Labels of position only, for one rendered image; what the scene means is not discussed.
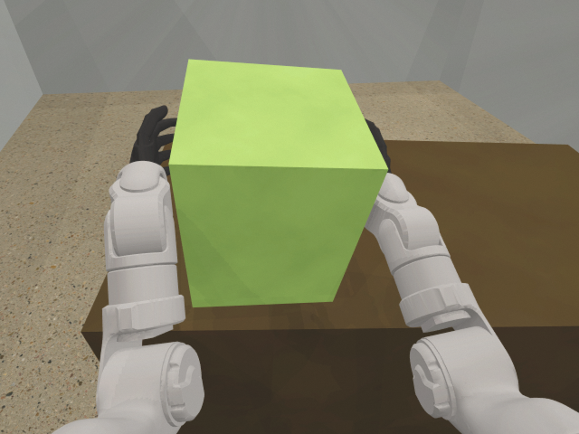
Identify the robot right forearm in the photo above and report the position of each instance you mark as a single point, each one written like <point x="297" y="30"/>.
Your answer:
<point x="432" y="294"/>

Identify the right robot upper arm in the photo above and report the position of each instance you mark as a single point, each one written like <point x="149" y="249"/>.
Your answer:
<point x="465" y="377"/>

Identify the left robot upper arm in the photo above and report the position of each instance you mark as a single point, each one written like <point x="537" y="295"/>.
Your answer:
<point x="149" y="389"/>

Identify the pedestal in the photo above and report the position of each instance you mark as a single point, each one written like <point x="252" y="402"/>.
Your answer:
<point x="508" y="214"/>

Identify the robot right hand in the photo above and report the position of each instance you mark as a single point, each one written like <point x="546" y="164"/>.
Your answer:
<point x="380" y="142"/>

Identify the robot left forearm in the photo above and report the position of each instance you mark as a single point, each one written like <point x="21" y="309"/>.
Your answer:
<point x="140" y="254"/>

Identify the carton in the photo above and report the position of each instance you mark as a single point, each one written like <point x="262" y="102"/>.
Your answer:
<point x="274" y="173"/>

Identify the robot left hand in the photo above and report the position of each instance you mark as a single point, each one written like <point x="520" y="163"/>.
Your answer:
<point x="148" y="143"/>

